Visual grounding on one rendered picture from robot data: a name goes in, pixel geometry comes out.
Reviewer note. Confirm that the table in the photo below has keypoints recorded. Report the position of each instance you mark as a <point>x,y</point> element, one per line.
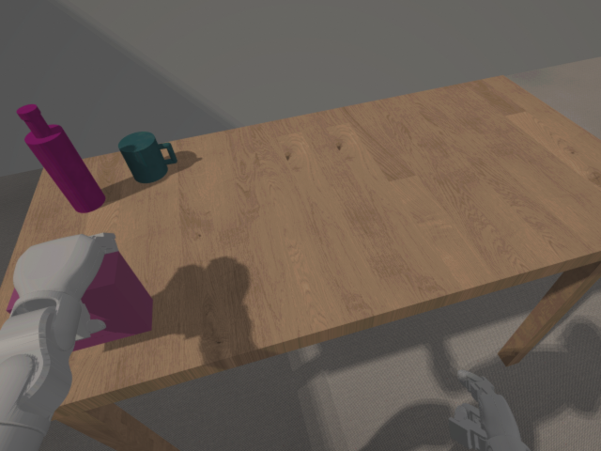
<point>277,236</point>

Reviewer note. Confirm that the robot left forearm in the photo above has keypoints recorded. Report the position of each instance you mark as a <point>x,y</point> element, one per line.
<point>35,345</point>

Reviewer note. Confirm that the sponge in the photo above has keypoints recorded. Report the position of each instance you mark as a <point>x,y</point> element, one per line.
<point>118,298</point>

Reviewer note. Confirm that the robot right hand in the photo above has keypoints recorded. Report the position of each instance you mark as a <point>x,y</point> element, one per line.
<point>472,427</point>

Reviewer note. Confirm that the robot left hand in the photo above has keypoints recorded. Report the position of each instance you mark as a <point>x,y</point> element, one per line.
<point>67,265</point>

